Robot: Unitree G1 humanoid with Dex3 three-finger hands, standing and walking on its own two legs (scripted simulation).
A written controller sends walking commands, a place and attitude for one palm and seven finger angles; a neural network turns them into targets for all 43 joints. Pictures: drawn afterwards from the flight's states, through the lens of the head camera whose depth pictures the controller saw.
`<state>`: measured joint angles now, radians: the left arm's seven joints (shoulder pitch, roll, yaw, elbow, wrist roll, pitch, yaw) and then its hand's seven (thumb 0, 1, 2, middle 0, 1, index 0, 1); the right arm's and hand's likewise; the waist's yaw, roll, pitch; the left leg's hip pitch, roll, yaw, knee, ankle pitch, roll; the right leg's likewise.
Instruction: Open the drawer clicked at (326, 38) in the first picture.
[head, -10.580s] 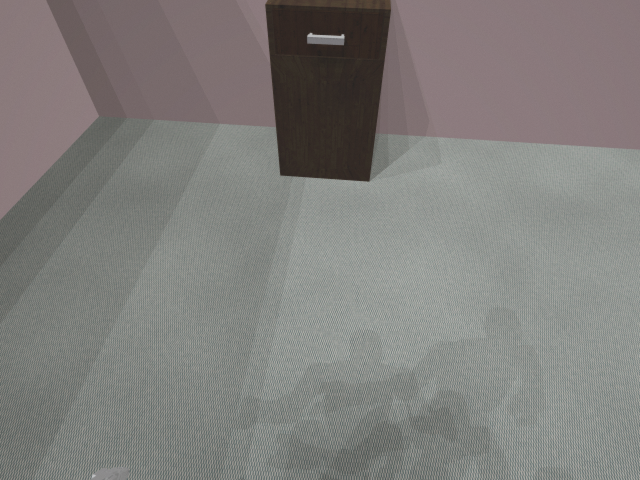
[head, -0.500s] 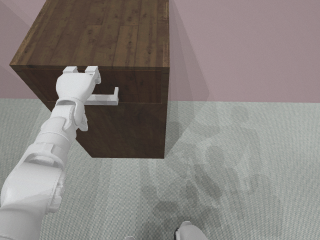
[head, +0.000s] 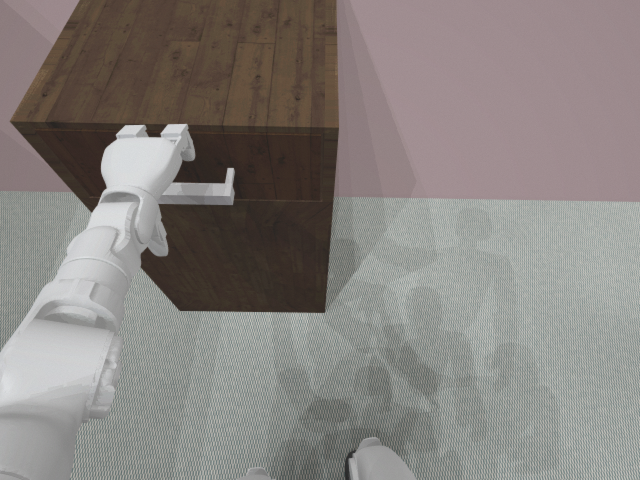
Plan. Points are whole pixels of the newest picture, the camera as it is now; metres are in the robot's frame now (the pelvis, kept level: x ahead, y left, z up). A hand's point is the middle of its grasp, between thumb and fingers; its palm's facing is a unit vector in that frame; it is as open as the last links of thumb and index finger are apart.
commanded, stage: move the hooked fingers above the handle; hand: left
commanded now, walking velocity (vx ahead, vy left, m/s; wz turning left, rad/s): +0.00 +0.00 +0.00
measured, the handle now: (190, 183) +0.56 +0.17 -0.04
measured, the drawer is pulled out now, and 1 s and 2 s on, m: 0.00 0.00 0.00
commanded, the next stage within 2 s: lower the fingers behind the handle in 0.26 s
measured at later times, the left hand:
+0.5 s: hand (161, 190) +0.51 +0.19 +0.01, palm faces -0.07 -0.02 -1.00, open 13.7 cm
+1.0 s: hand (175, 203) +0.50 +0.18 -0.02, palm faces -0.09 +0.01 -1.00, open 13.8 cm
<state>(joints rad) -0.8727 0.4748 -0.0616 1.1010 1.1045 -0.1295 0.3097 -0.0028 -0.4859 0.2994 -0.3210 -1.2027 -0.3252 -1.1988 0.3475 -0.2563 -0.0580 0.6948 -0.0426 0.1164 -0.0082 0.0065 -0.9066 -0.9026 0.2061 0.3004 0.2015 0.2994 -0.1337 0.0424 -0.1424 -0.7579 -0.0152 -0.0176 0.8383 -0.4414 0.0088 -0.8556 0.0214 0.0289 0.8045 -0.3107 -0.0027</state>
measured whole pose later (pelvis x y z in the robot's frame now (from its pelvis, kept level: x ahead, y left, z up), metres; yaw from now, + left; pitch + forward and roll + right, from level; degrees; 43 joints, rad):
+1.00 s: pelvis +0.00 +0.00 -0.02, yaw +0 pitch +25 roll +0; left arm -0.92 0.45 -0.06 1.17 1.13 -0.05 0.37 0.00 -0.49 0.30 -0.32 -1.20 -0.32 -1.21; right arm 0.31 -0.26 -0.05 0.70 -0.06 0.12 0.01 0.01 -0.91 -0.90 0.21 0.30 0.20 0.30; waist -0.16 0.05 -0.16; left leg -0.90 -0.02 -0.02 0.97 -0.50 0.01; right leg -1.00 0.02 0.03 0.93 -0.36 0.00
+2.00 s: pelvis -0.02 +0.00 -0.05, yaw +0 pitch +29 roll -1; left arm -0.97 0.50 -0.03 1.17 1.14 -0.08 0.39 0.00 -0.49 0.30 -0.31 -1.20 -0.33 -1.21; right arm 0.32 -0.26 -0.02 0.70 -0.06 0.09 0.00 0.00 -0.91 -0.90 0.21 0.30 0.20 0.30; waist -0.19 0.06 -0.17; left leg -1.11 -0.02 -0.03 1.15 -0.55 0.01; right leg -1.20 0.02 0.01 1.09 -0.39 0.00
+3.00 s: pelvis -0.01 +0.00 -0.05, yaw +0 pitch +28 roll -1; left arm -0.90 0.50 -0.02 1.11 1.13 -0.09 0.40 0.00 0.70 0.78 -0.33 -1.35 -0.40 -1.34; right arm 0.31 -0.26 -0.04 0.70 -0.06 0.09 0.01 0.01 -0.91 -0.90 0.21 0.30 0.20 0.30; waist -0.17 0.06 -0.17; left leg -1.07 -0.01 -0.02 1.13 -0.55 0.01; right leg -1.17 0.03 0.02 1.07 -0.40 0.00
